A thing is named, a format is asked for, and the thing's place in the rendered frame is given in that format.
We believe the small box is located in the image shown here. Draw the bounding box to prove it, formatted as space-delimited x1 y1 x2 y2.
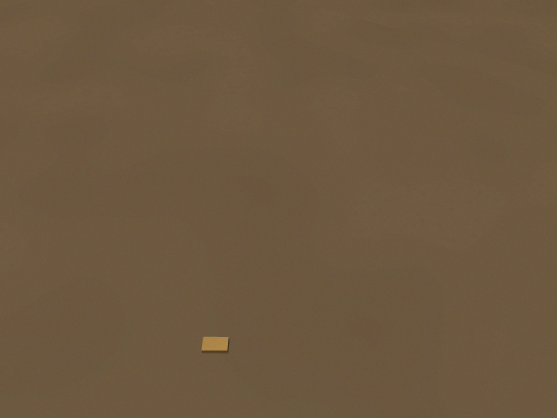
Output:
201 337 230 354

